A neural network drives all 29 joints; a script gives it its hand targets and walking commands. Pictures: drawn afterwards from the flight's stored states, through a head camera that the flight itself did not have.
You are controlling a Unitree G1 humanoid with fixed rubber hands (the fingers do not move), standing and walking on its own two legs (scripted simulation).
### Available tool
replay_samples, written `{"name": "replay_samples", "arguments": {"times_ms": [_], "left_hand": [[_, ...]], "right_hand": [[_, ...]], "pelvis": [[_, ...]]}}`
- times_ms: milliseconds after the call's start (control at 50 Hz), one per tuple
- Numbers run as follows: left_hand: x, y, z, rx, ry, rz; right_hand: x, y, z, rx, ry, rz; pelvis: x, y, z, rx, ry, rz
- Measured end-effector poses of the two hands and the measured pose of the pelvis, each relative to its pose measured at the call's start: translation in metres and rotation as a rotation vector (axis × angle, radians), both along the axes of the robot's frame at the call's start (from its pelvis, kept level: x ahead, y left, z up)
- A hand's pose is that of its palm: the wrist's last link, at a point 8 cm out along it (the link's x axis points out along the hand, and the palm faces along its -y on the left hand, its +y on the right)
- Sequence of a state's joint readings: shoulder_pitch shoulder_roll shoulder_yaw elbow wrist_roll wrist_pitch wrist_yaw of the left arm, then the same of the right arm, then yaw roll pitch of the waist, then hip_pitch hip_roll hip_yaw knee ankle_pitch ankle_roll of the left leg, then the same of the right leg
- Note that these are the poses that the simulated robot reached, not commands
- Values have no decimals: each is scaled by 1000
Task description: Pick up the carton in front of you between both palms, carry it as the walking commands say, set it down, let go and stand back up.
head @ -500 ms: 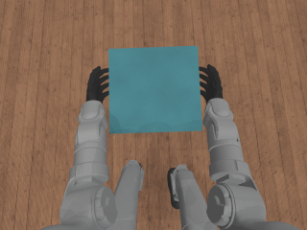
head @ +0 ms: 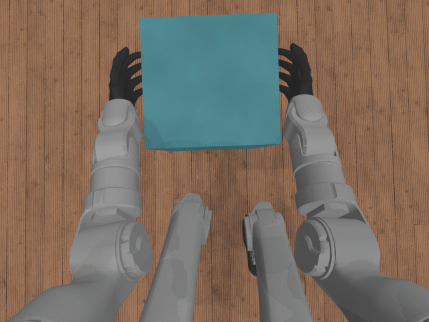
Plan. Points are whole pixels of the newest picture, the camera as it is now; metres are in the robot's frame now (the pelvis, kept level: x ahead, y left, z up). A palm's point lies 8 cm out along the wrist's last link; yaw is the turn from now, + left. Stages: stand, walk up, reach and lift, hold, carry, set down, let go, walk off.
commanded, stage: set down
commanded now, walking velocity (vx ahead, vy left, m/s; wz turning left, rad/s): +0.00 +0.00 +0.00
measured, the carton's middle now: (211, 99) +0.48 +0.06 -0.18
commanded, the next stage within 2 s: none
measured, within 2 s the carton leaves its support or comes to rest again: rests again in 1.08 s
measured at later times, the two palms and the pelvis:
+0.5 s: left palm (137, 99) +0.48 +0.23 -0.25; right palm (268, 90) +0.53 -0.06 -0.25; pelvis -0.03 +0.00 -0.11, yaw -1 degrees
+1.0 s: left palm (144, 103) +0.49 +0.24 -0.32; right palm (262, 94) +0.55 -0.06 -0.33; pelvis -0.02 +0.00 -0.15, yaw -1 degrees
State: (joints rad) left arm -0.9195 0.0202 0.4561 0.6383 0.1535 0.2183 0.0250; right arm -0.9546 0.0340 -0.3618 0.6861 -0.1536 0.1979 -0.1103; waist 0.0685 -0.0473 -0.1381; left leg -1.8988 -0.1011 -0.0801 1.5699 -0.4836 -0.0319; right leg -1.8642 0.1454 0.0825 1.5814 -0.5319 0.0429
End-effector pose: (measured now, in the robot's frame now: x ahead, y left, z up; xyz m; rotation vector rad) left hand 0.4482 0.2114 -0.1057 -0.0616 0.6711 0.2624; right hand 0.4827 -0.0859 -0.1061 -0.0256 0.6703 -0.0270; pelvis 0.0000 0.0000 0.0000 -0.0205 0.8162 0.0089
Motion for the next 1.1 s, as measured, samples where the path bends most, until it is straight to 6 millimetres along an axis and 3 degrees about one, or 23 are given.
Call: {"name": "replay_samples", "arguments": {"times_ms": [300,660,760,880,1100], "left_hand": [[19,16,-81,9,43,10],[44,30,-196,45,81,15],[51,31,-204,39,87,17],[57,31,-204,28,68,16],[31,24,-227,6,127,-13]], "right_hand": [[29,17,-76,-27,38,37],[62,32,-197,-29,67,81],[67,31,-211,-27,74,94],[73,30,-213,-20,57,96],[53,22,-229,-41,114,111]], "pelvis": [[-30,3,-68,-15,-30,-2],[-20,4,-131,-10,-55,-20],[-15,4,-141,2,-68,-26],[-13,2,-150,8,-79,-30],[-23,-6,-157,20,-139,-36]]}}
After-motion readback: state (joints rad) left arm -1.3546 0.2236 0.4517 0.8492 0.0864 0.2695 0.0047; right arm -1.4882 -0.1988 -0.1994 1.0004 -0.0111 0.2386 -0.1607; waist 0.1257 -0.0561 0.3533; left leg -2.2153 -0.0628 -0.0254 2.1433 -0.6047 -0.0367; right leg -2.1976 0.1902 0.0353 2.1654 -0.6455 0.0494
